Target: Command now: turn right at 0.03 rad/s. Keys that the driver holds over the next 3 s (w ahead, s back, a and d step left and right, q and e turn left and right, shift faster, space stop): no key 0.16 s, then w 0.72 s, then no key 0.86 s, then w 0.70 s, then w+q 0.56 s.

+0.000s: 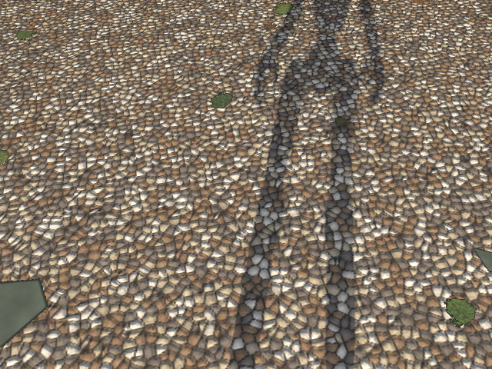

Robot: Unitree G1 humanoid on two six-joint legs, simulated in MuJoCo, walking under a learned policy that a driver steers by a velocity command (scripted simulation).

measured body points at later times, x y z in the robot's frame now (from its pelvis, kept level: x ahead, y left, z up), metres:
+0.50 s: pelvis +0.06 +0.04 +0.00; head +0.07 +0.06 +0.45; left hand +0.14 +0.31 -0.13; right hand +0.08 -0.24 -0.12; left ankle +0.03 +0.12 -0.74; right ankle +0.00 -0.11 -0.67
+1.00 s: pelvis +0.32 -0.01 +0.00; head +0.35 -0.01 +0.44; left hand +0.48 +0.25 -0.11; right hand +0.33 -0.28 -0.14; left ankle +0.18 +0.13 -0.63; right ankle +0.40 -0.09 -0.74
